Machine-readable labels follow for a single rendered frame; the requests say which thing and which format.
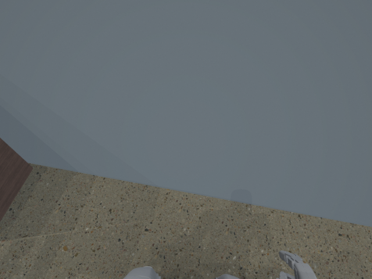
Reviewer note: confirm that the cupboard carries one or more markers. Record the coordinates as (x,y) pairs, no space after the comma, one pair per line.
(14,171)

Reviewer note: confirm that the robot left thigh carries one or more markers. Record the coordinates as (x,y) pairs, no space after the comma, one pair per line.
(142,273)

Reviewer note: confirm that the robot right hand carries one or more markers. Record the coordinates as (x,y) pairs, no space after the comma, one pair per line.
(302,270)

